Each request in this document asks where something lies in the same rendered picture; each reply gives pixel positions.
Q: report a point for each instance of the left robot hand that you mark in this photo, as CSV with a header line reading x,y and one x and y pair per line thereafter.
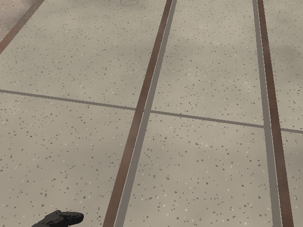
x,y
60,219

